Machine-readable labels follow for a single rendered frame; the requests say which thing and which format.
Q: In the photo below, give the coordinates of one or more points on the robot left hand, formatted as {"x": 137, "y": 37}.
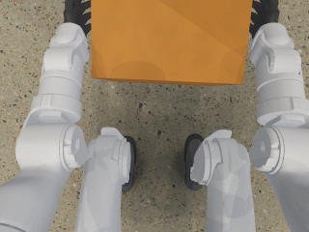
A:
{"x": 73, "y": 13}

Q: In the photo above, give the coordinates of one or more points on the left robot thigh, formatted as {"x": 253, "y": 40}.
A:
{"x": 99, "y": 204}

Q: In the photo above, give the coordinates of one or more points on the carton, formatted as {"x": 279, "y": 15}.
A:
{"x": 180, "y": 42}

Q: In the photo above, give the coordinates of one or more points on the right robot upper arm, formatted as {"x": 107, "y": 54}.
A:
{"x": 282, "y": 153}

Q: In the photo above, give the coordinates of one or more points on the robot left shin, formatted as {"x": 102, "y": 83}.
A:
{"x": 91, "y": 144}

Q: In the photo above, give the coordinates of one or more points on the robot right forearm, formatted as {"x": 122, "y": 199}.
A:
{"x": 279, "y": 79}

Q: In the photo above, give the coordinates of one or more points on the robot right hand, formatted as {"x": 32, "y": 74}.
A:
{"x": 267, "y": 12}

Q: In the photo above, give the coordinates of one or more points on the left robot upper arm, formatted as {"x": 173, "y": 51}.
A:
{"x": 46, "y": 153}

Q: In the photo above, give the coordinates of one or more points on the robot left forearm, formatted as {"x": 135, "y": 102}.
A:
{"x": 58, "y": 99}

